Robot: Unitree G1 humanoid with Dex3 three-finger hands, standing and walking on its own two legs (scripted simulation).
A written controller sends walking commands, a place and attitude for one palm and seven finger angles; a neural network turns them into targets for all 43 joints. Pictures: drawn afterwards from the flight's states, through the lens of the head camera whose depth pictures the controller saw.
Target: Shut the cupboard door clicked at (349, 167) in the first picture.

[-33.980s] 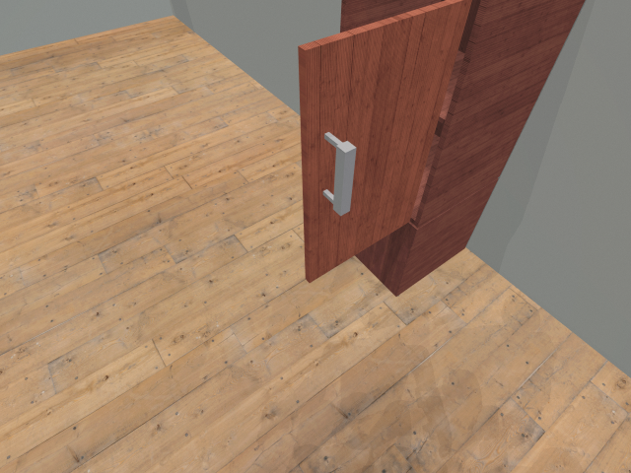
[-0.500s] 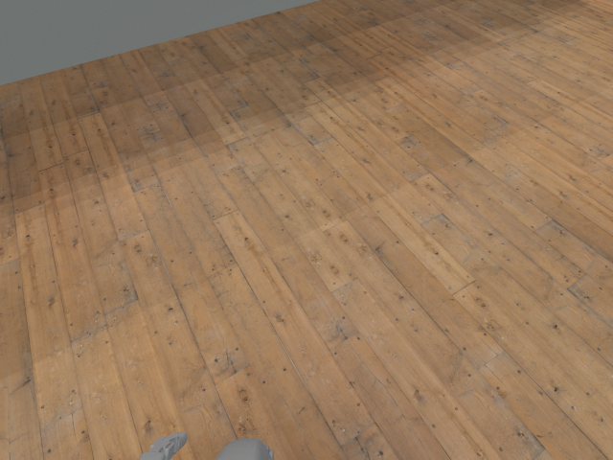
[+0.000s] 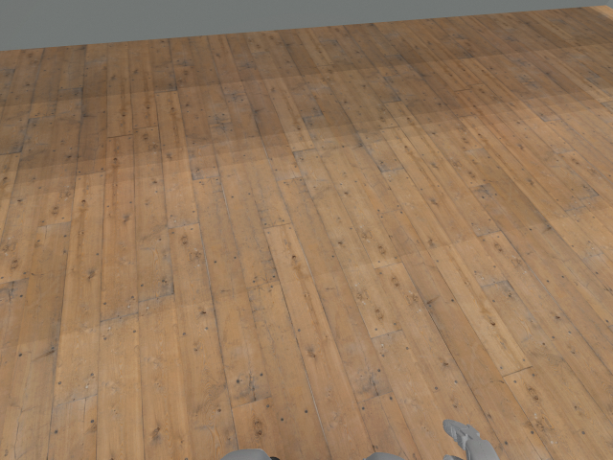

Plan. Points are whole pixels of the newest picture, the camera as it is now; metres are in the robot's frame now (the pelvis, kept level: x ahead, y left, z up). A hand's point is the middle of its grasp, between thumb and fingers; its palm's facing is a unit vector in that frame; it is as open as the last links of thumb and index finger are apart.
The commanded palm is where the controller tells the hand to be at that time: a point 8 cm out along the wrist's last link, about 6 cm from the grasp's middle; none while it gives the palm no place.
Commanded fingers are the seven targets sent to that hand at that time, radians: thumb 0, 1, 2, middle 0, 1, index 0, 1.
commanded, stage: turn to face it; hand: left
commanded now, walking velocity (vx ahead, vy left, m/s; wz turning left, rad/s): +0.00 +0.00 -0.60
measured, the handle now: out of the picture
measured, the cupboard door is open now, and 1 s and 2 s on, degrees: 55 55 55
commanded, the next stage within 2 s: none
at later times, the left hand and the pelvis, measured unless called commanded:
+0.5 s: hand (209, 445) +0.15 +0.16 -0.16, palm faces -0.23 -0.95 -0.23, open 7.4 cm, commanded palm none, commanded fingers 0.00 0.90 0.90 -0.20 -0.30 -0.20 -0.30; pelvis +0.05 -0.02 +0.01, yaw -17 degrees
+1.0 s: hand (263, 365) +0.27 +0.10 -0.15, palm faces -0.56 -0.78 -0.27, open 7.4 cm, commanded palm none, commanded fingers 0.00 0.90 0.90 -0.20 -0.30 -0.20 -0.30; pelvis +0.05 -0.01 -0.01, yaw -36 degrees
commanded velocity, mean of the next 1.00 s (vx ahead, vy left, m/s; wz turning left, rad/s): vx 0.00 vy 0.00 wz -0.60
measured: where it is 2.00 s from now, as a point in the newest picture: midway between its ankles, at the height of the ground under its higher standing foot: outside the picture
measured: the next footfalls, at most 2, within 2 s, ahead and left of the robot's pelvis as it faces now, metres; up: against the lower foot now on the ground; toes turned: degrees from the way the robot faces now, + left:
right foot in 0.26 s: +0.04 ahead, -0.14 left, +0.00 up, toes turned -14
left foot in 0.60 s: +0.17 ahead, +0.09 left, +0.00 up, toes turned -18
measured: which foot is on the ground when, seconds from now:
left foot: down 0.00-0.26, up 0.28-0.58, down 0.60-0.96, up 0.98-1.00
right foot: up 0.00-0.24, down 0.26-0.60, up 0.62-0.94, down 0.96-1.00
